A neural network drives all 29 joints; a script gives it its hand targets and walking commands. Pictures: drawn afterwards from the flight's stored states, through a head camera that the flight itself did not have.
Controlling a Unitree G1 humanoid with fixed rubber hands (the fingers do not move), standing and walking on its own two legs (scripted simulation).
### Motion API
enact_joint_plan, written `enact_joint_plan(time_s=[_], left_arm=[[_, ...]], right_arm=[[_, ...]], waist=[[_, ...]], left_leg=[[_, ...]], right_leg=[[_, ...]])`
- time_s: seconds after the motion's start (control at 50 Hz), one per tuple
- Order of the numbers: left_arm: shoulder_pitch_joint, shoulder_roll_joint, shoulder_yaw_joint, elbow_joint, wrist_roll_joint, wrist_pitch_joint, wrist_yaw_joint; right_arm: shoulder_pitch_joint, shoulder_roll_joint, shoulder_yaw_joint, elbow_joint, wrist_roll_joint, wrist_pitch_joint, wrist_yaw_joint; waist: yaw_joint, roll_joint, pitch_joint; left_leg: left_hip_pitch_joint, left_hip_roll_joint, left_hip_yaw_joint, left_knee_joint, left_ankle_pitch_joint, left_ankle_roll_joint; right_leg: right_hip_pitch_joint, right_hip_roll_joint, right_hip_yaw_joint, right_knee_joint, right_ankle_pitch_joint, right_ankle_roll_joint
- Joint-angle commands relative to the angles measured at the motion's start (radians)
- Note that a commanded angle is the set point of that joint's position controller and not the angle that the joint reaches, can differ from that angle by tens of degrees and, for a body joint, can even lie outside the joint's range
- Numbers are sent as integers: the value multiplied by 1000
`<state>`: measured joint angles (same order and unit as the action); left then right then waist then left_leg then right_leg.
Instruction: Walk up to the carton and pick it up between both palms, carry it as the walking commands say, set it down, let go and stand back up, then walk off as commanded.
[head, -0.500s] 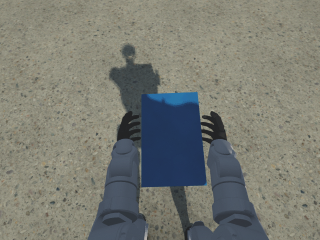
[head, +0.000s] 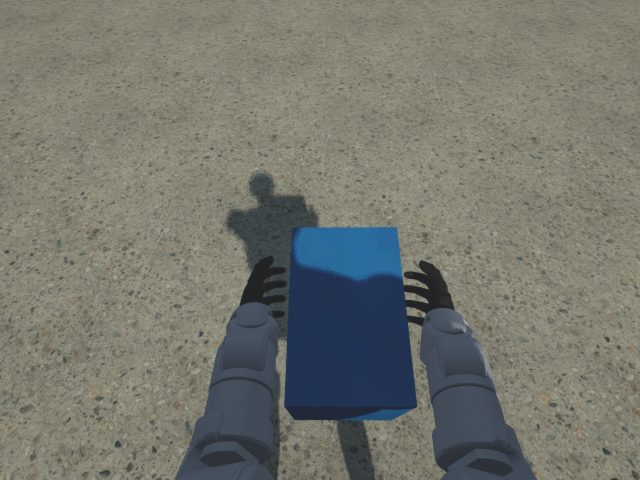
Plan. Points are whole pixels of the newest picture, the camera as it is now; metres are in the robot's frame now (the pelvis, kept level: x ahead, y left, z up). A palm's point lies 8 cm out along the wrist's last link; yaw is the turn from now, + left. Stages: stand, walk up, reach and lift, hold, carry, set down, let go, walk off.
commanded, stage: reach and lift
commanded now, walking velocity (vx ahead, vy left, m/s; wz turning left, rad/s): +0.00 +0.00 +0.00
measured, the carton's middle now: (343, 327) +0.37 +0.00 -0.07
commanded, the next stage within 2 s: hold in 1.48 s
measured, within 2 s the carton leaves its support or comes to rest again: neither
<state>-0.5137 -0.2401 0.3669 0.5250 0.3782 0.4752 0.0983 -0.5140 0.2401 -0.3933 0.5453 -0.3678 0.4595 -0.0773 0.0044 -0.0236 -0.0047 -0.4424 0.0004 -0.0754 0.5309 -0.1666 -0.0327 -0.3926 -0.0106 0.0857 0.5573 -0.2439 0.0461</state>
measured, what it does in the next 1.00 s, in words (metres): stands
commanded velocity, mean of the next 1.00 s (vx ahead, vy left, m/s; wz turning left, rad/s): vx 0.00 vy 0.00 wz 0.00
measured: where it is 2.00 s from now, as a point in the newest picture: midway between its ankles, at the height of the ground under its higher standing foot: outside the picture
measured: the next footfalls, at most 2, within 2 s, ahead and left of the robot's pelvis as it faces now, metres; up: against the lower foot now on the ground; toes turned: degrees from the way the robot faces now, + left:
none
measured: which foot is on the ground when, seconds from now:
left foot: down 0.00-1.00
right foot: down 0.00-1.00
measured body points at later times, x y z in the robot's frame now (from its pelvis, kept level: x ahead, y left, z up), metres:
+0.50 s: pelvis +0.01 -0.01 +0.01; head -0.04 +0.00 +0.46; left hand +0.34 +0.12 +0.07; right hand +0.34 -0.13 +0.06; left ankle +0.06 +0.14 -0.73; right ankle +0.03 -0.15 -0.73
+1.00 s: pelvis +0.01 -0.01 +0.01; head -0.03 +0.00 +0.46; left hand +0.34 +0.11 +0.06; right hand +0.34 -0.13 +0.06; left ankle +0.06 +0.14 -0.73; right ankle +0.03 -0.15 -0.73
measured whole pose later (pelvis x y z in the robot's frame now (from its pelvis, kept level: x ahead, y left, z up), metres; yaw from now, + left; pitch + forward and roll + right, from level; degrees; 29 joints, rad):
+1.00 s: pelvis +0.01 -0.01 +0.01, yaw -1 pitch -7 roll +0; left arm -0.48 -0.23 0.31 0.48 0.36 0.71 0.11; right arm -0.49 0.23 -0.32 0.50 -0.36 0.71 -0.10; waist 0.01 -0.02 0.02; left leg -0.12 0.02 -0.06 0.40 -0.15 -0.04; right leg -0.08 -0.01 0.10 0.43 -0.22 0.04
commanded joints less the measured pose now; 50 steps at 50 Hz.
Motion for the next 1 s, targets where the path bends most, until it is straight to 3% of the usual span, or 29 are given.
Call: enact_joint_plan(time_s=[0.0, 0.44, 0.56, 0.98], left_arm=[[-466, -1062, -510, 80, -194, -8, -268], [-504, -1032, -491, 19, -273, 195, -265], [-527, -1039, -461, 31, -264, 203, -264], [-479, -1046, -517, -11, -293, 202, -258]], right_arm=[[-528, 1022, 500, 51, 189, -17, 261], [-565, 1004, 487, -5, 246, 179, 248], [-608, 1002, 474, 6, 246, 186, 251], [-547, 1017, 525, -50, 281, 195, 245]], waist=[[1, 24, -438], [0, 21, -205], [14, 23, -202], [4, 19, -273]], left_leg=[[383, -123, 13, -64, 131, 20], [515, -103, 25, -183, 44, 21], [503, -102, 36, -180, 42, 17], [519, -100, 39, -167, 124, 14]], right_leg=[[85, 126, -36, -116, 113, -34], [226, 111, -38, -244, 28, -39], [234, 113, -36, -239, 25, -39], [251, 114, -20, -223, 118, -26]])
